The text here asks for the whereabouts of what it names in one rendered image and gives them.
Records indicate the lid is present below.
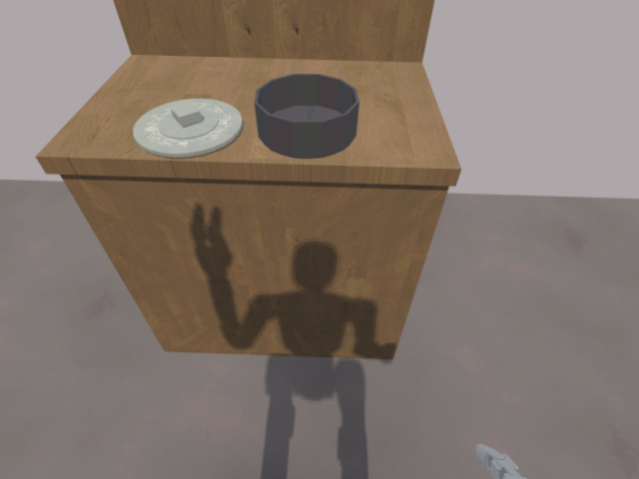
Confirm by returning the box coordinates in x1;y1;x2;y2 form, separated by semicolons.
133;99;243;158

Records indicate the pot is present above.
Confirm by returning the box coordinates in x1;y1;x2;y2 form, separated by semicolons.
255;74;359;159

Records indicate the table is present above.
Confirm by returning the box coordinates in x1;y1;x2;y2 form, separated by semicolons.
36;0;461;360

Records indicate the right robot hand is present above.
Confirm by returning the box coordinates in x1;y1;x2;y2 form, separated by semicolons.
475;444;527;479

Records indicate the knob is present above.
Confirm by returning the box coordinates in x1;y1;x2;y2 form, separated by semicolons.
171;103;202;126

